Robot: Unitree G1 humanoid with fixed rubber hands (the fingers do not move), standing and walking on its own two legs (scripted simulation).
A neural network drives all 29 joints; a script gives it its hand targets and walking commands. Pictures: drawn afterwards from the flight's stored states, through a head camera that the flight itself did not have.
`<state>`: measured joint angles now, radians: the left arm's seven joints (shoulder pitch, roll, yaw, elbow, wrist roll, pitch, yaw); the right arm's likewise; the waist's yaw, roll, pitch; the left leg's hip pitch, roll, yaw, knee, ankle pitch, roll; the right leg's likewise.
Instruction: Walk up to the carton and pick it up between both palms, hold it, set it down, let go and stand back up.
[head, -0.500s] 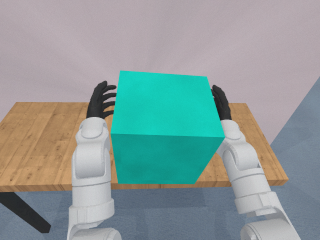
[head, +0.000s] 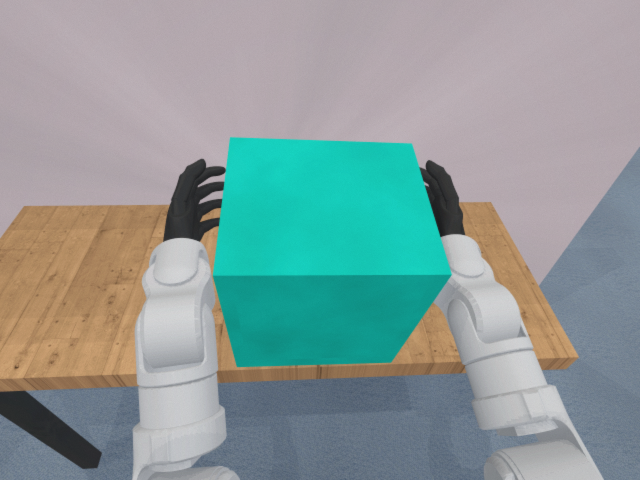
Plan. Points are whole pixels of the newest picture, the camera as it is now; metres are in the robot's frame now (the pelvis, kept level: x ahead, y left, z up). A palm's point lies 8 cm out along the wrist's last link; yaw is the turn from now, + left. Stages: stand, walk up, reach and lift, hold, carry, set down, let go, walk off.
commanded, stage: hold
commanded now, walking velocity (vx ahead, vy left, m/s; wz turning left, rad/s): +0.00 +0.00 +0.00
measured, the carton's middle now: (319, 262) +0.33 +0.01 +0.14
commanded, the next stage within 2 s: set down in 0.94 s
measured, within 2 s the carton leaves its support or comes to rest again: neither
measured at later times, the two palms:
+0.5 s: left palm (188, 232) +0.34 +0.14 +0.19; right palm (447, 229) +0.34 -0.14 +0.17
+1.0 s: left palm (188, 236) +0.34 +0.14 +0.18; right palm (444, 233) +0.34 -0.14 +0.16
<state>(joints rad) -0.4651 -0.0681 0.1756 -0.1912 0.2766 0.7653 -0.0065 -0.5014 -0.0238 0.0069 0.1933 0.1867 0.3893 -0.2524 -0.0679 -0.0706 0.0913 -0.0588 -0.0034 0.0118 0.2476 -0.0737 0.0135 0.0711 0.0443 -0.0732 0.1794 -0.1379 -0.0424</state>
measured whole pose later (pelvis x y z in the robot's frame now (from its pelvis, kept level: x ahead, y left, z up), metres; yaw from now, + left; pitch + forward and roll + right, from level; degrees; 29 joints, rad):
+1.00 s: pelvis +0.00 +0.00 +0.00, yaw +0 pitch -8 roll +0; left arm -0.50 -0.07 0.19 -0.13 0.29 0.78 -0.02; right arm -0.52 -0.03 0.00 0.25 0.18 0.41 -0.25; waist -0.07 -0.07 0.10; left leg -0.03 0.00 0.01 0.25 -0.07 0.01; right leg 0.09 0.04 -0.07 0.19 -0.14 -0.04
